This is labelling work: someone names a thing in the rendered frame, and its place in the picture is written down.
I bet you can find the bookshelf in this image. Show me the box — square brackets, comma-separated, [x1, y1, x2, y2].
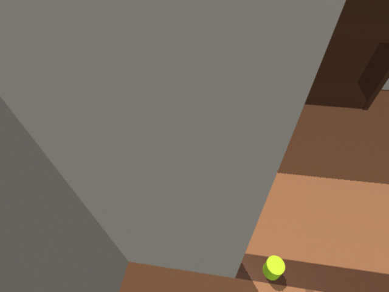
[305, 0, 389, 110]

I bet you can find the can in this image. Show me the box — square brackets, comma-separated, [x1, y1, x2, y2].
[263, 255, 285, 280]

